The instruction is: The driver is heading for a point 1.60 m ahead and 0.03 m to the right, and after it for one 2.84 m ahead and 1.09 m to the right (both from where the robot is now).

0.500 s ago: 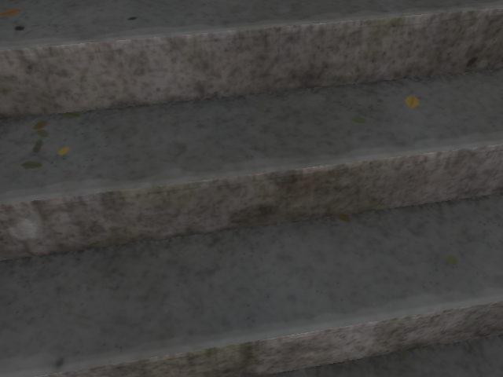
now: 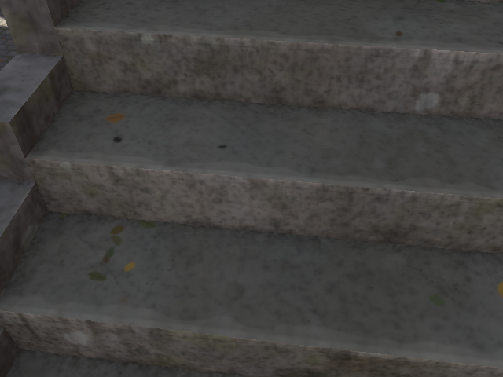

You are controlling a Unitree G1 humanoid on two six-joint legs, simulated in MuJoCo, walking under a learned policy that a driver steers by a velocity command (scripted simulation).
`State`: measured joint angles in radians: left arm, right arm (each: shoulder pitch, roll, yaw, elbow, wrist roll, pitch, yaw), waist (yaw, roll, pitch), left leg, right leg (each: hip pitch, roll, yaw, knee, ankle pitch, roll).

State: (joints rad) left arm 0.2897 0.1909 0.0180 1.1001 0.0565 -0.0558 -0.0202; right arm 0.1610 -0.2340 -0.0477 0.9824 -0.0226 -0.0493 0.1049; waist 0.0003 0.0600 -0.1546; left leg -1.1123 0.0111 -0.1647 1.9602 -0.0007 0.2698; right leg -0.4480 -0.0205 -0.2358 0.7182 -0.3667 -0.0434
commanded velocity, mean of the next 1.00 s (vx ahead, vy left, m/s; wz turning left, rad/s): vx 0.50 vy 0.00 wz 0.29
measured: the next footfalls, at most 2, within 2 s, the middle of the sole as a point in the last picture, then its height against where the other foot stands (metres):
left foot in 0.32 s outside the picture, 0.17 m higher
right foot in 0.78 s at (269, 291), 0.17 m higher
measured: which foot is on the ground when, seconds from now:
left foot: up 0.00-0.30, down 0.32-0.84, up 0.86-1.00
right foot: down 0.00-0.38, up 0.40-0.76, down 0.78-1.00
